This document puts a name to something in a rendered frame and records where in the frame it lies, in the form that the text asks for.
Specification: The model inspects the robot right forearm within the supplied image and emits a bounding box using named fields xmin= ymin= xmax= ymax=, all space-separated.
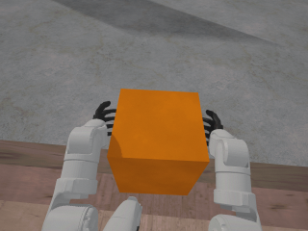
xmin=208 ymin=129 xmax=263 ymax=231

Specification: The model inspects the robot right hand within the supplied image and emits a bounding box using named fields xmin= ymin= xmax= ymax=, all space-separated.
xmin=202 ymin=110 xmax=223 ymax=146

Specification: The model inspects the left robot thigh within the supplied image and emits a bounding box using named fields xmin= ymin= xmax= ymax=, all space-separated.
xmin=103 ymin=199 xmax=142 ymax=231

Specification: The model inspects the robot left forearm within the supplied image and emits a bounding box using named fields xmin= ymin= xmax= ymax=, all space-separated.
xmin=41 ymin=118 xmax=108 ymax=231

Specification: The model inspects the carton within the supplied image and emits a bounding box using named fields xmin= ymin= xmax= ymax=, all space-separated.
xmin=107 ymin=89 xmax=210 ymax=195

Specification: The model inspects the left robot shin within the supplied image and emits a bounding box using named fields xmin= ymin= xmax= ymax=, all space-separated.
xmin=128 ymin=196 xmax=139 ymax=231

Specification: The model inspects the robot left hand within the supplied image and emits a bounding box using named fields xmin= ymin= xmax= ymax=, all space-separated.
xmin=92 ymin=101 xmax=116 ymax=137

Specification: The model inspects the robot right upper arm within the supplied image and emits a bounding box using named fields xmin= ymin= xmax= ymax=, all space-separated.
xmin=208 ymin=214 xmax=261 ymax=231

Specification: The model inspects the robot left upper arm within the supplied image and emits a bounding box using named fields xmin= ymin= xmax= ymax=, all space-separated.
xmin=42 ymin=203 xmax=98 ymax=231

